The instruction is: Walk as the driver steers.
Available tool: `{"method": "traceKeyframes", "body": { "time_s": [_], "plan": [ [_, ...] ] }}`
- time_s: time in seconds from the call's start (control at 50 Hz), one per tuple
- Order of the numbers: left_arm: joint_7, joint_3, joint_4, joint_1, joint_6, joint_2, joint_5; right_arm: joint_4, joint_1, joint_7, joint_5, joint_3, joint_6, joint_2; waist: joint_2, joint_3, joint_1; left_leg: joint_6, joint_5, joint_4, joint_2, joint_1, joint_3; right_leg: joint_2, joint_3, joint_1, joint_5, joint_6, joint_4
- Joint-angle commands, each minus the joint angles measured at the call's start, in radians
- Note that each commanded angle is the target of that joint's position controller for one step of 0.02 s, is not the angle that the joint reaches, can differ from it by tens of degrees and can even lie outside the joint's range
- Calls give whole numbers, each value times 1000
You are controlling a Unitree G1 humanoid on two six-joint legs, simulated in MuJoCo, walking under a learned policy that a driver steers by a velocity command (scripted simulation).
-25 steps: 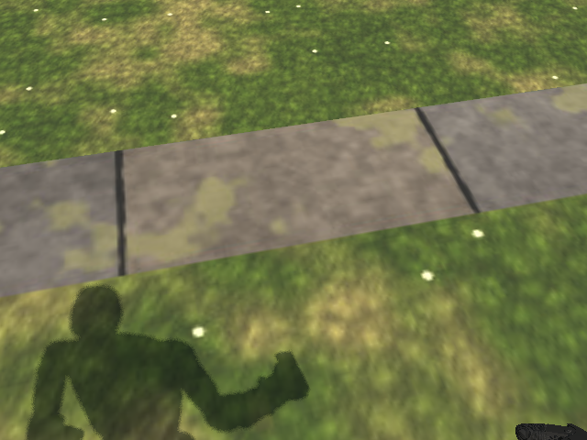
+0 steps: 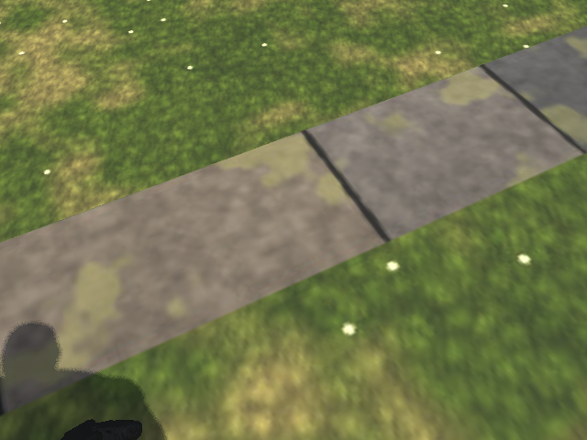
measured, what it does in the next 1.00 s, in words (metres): walks ahead, turning right: left foot, then right foot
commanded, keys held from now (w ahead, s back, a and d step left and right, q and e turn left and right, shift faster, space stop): w+q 0.12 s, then w+e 0.04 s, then e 0.84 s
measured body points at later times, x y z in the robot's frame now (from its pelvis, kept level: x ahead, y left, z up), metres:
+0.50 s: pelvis +0.22 +0.04 +0.00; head +0.26 +0.05 +0.45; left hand +0.27 +0.32 -0.13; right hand +0.41 -0.21 -0.09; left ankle +0.33 +0.14 -0.73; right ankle +0.11 -0.10 -0.66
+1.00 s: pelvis +0.24 -0.01 +0.02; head +0.26 -0.06 +0.46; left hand +0.44 +0.23 -0.07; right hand +0.31 -0.33 -0.11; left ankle +0.31 +0.14 -0.64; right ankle +0.24 -0.09 -0.73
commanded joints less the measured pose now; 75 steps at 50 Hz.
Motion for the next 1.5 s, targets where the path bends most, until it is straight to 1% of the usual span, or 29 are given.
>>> {"method": "traceKeyframes", "body": {
  "time_s": [0.02, 0.12, 0.2, 0.26, 0.32, 0.38, 0.4, 0.42, 0.44, 0.46, 0.5, 0.54, 0.7, 0.78, 0.8, 0.82, 0.84, 0.86, 0.9, 0.96, 1.12, 1.2, 1.26, 1.28, 1.3, 1.32, 1.34, 1.38, 1.5],
  "plan": [
    [4, 46, 14, 192, -14, 129, 0, -113, -98, -2, -1, -23, -28, -116, -88, -123, 107, 19, 88, 170, 66, -479, -66, -294, 363, 471, 96, -186, -304],
    [9, 51, 55, 130, -58, 110, 17, -92, -53, -9, -5, -25, 33, -53, -84, -39, 29, -12, 272, 67, 85, -384, -104, -251, 136, 277, 226, -162, -444],
    [23, 49, 107, 166, -46, 128, 0, -142, -184, -3, -42, -12, 20, -24, -55, 11, 35, -21, 437, -207, 77, -411, -46, -205, 67, 288, 433, -158, -436],
    [35, 55, 137, 217, -25, 163, -9, -167, -297, 14, -46, 4, 0, 4, -55, 8, 84, -26, 543, -415, 17, -300, 15, -173, 31, 288, 547, -133, -386],
    [41, 61, 169, 248, -4, 189, -20, -185, -329, 24, -42, -6, -7, -35, -95, -20, 83, -5, 524, -518, -16, -266, -13, -203, 94, 379, 539, -111, -290],
    [52, 65, 164, 194, 11, 189, -27, -145, -197, 14, -57, -34, -15, -106, -104, -97, 1, 45, 582, -639, -44, -66, -1, -164, 132, 393, 522, -51, -104],
    [53, 53, 150, 216, 8, 149, -12, -130, -118, 2, -68, -52, -19, -171, -34, -191, -13, 83, 938, -604, 44, 140, -51, -90, 97, 304, 377, -7, 62],
    [49, 24, 144, 330, 2, 52, 5, -137, -61, -12, -93, -62, -6, -227, 181, -340, 12, 228, 1320, -509, 319, 514, -285, 24, 51, -23, -171, 64, 406],
    [47, 20, 159, 398, 6, 66, -13, -156, -47, -11, -73, -48, 13, -183, 276, -501, -3, 323, 1276, -546, 424, 586, -452, 70, 141, -118, -581, 89, 619],
    [49, 51, 163, 358, 22, 163, -35, -171, -90, -10, -59, -39, 29, -139, 169, -448, -10, 296, 1023, -606, 375, 478, -378, 19, 177, -153, -524, 95, 700],
    [66, 59, 140, 254, 67, 152, -33, -170, -215, -17, -45, -20, 43, -73, 109, -223, 35, 240, 617, -706, 285, 224, -238, -51, 116, -212, -397, 114, 659],
    [81, 62, 135, 275, 115, 125, -22, -167, -303, -20, -65, -24, 48, -76, 162, -135, 85, 218, 390, -808, 233, -23, -136, -67, 81, -77, -296, 128, 608],
    [52, 58, 67, 173, 122, 111, -9, -133, -340, -51, -45, -49, 63, -137, 133, -152, 71, 220, 379, -832, 284, -12, 15, -83, 20, 73, -137, 79, 269],
    [34, 75, 77, 218, 127, 124, -4, -105, -338, -46, -16, -53, 87, -137, 100, -136, 106, 131, 242, -719, 261, -7, 70, -31, -36, 219, -53, 7, 9],
    [38, 87, 87, 250, 126, 151, 5, -84, -300, -42, -12, -47, 96, -100, 20, -102, 110, 64, 154, -595, 207, -67, 118, -35, 25, 272, 5, -34, -106],
    [58, 112, 67, 259, 123, 262, 7, -90, -263, -33, -41, -35, 102, -41, -282, -59, 72, -50, -51, -269, 64, -281, 236, -269, 371, 349, 245, -133, -248],
    [55, 115, 29, 221, 104, 328, 31, -143, -356, -42, -51, -44, 97, -68, -327, -35, 90, -73, -203, -63, -49, -422, 87, -380, 583, 255, 228, -282, -315],
    [48, 106, 25, 198, 77, 291, 42, -151, -406, -49, -44, -54, 96, -95, -217, -50, 100, -52, -144, 40, -37, -432, -8, -338, 526, 240, 157, -267, -329],
    [51, 90, 11, 102, 52, 231, 9, -114, -347, -63, -42, -66, 98, -103, -136, -70, 47, -33, 23, 52, -13, -439, -48, -257, 409, 267, 101, -160, -299],
    [66, 68, 2, 90, 54, 178, -2, -104, -320, -64, -44, -71, 90, -95, -139, -122, 34, -50, 126, 77, -33, -388, -53, -212, 353, 293, 247, -144, -269],
    [79, 83, -16, 117, 76, 218, -4, -121, -358, -46, -30, -53, 74, -69, -156, -114, 74, -88, 129, -258, -68, -293, -77, -186, 434, 329, 186, -170, -240],
    [66, 81, -22, 105, 78, 216, -14, -128, -347, -22, -17, -55, 50, -90, -176, -98, 84, -59, 92, -403, -87, -181, -63, -158, 537, 243, -250, -182, -298],
    [65, 72, -28, 69, 78, 203, -19, -107, -259, -8, -8, -60, 18, -91, -164, -84, 26, -12, 173, -628, -91, 13, -43, -106, 562, 159, -353, -147, -265],
    [68, 65, -33, 56, 78, 182, -19, -83, -192, -8, -9, -68, 11, -105, -135, -87, -6, 14, 229, -714, -56, 148, -47, -63, 528, 73, -377, -109, -208],
    [68, 49, -39, 64, 75, 120, -17, -61, -87, -14, -25, -80, 9, -155, -8, -143, -28, 70, 139, -745, 114, 344, -201, 14, 415, -85, -454, -47, 22],
    [62, 40, -71, 77, 63, 81, -26, -53, -27, -16, -48, -88, 10, -232, 179, -123, -11, 182, -86, -828, 303, 419, -514, 143, 223, -319, -455, -6, 261],
    [58, 53, -103, 18, 46, 158, -24, -62, -76, -10, -61, -91, -2, -225, 204, -12, -6, 253, -228, -886, 382, 315, -649, 44, 230, -440, -370, 8, 392],
    [47, 73, -63, 54, 45, 202, -18, -99, -171, -27, -33, -63, -5, -122, 156, 40, 23, 176, -147, -893, 272, 292, -445, -6, 212, -452, -211, 38, 483],
    [19, 48, -91, 4, 27, 107, -25, -82, -71, -32, -46, -50, -12, -113, 102, 35, -25, 147, 294, -922, 191, 269, -98, -60, 131, -432, 42, 84, 481]
  ]
}}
